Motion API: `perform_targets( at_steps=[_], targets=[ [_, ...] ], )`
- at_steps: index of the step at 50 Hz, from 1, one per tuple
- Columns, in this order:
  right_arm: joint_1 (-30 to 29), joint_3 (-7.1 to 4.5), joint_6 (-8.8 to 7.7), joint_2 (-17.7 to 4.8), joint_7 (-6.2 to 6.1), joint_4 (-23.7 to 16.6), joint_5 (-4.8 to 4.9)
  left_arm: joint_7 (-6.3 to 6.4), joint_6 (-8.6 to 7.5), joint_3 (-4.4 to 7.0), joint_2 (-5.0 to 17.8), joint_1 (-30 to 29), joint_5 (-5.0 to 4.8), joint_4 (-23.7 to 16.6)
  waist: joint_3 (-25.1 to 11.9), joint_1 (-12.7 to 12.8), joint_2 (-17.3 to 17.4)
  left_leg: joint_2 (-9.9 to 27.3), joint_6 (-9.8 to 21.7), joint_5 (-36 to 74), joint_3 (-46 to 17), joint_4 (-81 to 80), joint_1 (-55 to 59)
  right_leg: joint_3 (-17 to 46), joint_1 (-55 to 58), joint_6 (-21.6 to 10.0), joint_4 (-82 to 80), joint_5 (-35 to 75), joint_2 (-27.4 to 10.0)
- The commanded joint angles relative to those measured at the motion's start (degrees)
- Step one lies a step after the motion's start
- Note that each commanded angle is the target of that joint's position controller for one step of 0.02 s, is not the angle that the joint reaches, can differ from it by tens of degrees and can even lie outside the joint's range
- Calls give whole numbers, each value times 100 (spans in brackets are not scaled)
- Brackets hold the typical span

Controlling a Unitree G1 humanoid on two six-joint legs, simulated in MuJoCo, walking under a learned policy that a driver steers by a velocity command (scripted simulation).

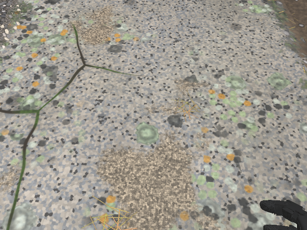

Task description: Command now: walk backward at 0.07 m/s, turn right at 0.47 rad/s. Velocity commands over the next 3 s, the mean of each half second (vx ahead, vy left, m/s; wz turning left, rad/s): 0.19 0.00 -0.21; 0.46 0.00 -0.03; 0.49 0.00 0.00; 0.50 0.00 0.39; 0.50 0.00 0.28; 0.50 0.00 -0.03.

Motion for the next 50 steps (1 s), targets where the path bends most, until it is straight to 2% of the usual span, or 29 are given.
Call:
perform_targets(
  at_steps=[1,3,4,7,9,11,13,14,15,16,17,18,19,20,23,27,32,35,36,37,38,39,40,41,42,43,45,47,50],
  targets=[
    [194,-141,214,-695,-45,-314,-43,87,287,226,697,709,-9,-187,-1164,-76,602,1731,1369,3469,-1225,-429,1359,-139,-445,356,1135,438,-413],
    [121,-161,285,-809,-80,-242,-91,121,305,131,375,747,21,-246,-1076,7,791,1511,1374,3272,-814,-657,1058,-335,-189,341,745,692,-269],
    [154,-158,297,-825,-89,-224,-72,127,285,109,343,775,37,-256,-1271,8,769,1523,1375,2498,-773,-762,1180,-412,-135,322,479,854,-338],
    [60,-201,317,-884,-89,-187,83,50,233,31,233,701,112,-322,-1390,-33,1083,1332,1149,-1199,-766,-1308,942,-762,416,111,-1114,1110,-645],
    [183,-268,311,-1051,-55,-81,168,-42,175,1,272,604,168,-349,-1286,-120,1357,1373,1030,-2049,-831,-1544,689,-974,1062,-114,-2173,959,-656],
    [447,-325,311,-1186,-28,71,254,-107,127,31,399,827,194,-207,-1127,-84,1284,1454,896,-2857,-917,-1571,460,-1237,1686,-400,-3166,1257,-572],
    [446,-301,329,-1027,-31,124,286,-141,95,-3,314,1355,235,117,-598,184,1021,1098,401,-3597,-635,-1256,-226,-1456,2319,-803,-4366,1343,-427],
    [351,-192,295,-595,4,53,253,-128,43,8,432,1702,251,216,-439,277,9,666,22,-3468,-222,401,-1151,-14,2803,-1135,-5122,307,-1279],
    [395,-94,170,-150,117,-57,221,-107,20,71,928,1359,153,27,-246,11,-1294,103,-248,-2929,527,2250,-2298,2033,2638,-1655,-5770,-1055,-2708],
    [-175,-311,41,-881,106,-268,398,-127,-118,235,1420,1081,307,-93,509,188,-1018,324,-106,-2305,-239,2606,-2806,3193,1536,-2241,-6686,-2051,-3138],
    [-10,-399,-7,-1099,82,-177,472,-76,-290,180,1215,538,297,-160,835,-165,-863,470,-54,-1529,-423,2851,-2875,2773,1564,-1989,-6749,-1436,-2913],
    [267,-422,-10,-1114,68,23,350,-60,-418,85,867,313,250,-151,699,-300,-819,507,-85,-1000,-433,2916,-2733,2145,1742,-1672,-6584,-561,-2618],
    [479,-429,9,-1045,61,199,223,-70,-477,33,710,293,200,-149,457,-334,-814,513,-144,-693,-323,2999,-2534,1610,1882,-1477,-6522,-56,-2380],
    [548,-433,10,-994,75,268,161,-70,-521,6,621,411,163,-91,374,-310,-735,508,-208,-355,-230,3085,-2414,1233,1944,-1399,-6518,364,-2231],
    [490,-365,-12,-698,120,328,211,-76,-558,-45,380,1015,139,144,161,-154,-589,525,-280,207,-26,2948,-2309,540,2294,-1354,-6472,1395,-2028],
    [-60,-255,-79,-526,220,172,255,-70,-526,0,501,1326,146,295,246,132,-695,526,-362,596,142,1732,-1911,61,2417,-1356,-6465,2078,-1971],
    [-567,-150,-194,-512,397,-54,329,-86,-480,82,725,1498,46,464,523,341,-730,416,-206,194,338,613,-1269,-46,2481,-1432,-6300,2441,-2199],
    [-305,-180,-249,-712,432,-54,329,-98,-444,139,825,1365,-17,526,433,91,-883,320,83,-347,355,216,-646,36,2727,-1319,-5942,3272,-2380],
    [71,-242,-261,-842,405,30,301,-94,-428,156,890,1226,-21,510,169,-177,-918,156,216,-425,479,93,-28,-80,2734,-1238,-5469,4426,-2318],
    [908,-372,-256,-1073,345,292,282,-86,-415,131,817,1159,-7,497,-419,-594,-758,4,391,-363,578,-20,1152,-404,2565,-1092,-4442,5572,-2023],
    [1990,-485,-244,-1405,284,530,260,-73,-434,43,611,1136,89,381,-1374,-1050,-395,649,679,-318,-89,263,3033,-642,1555,-881,-2871,5083,-1759],
    [2641,-622,-195,-2041,261,667,144,-99,-562,-158,-81,1641,103,161,-2342,-929,1417,2217,1568,-1569,-2883,-211,5163,-903,-812,-412,-524,2427,-739],
    [2669,-469,-199,-1567,274,690,170,-112,-732,-97,192,1429,3,248,-2589,-1023,1602,2447,1631,-2279,-4189,-1107,4982,16,-1386,-454,324,425,-597],
    [2205,-359,-187,-1275,251,683,191,-163,-792,33,600,876,-166,110,-1588,-926,1272,2271,1342,-2296,-3271,-1157,4262,-69,-1919,-534,655,727,-969],
    [1808,-301,-167,-1095,238,617,207,-167,-810,17,590,534,-142,48,-1067,-761,811,2025,1176,-1879,-2501,-1192,3450,-301,-1860,-603,474,1231,-1276],
    [1465,-260,-159,-951,250,579,177,-150,-797,28,524,367,-45,45,-676,-591,529,1758,1111,-1413,-1983,-1368,2703,-399,-1665,-593,101,1659,-1445],
    [1140,-217,-208,-763,267,557,101,-150,-658,37,325,575,7,153,-466,-269,772,1417,1098,-796,-1327,-1728,1857,-410,-1061,-552,-252,2129,-1639],
    [1146,-238,-290,-807,265,645,142,-142,-550,21,179,598,36,162,-328,-138,661,1380,1228,-237,-973,-1944,1553,-481,-1052,-442,-475,2333,-1662],
    [1336,-263,-305,-921,203,793,159,-129,-560,13,168,2,119,-55,-73,-221,459,1345,1264,375,-628,-2069,1613,-511,-1480,-294,-1394,3077,-1684]
  ],
)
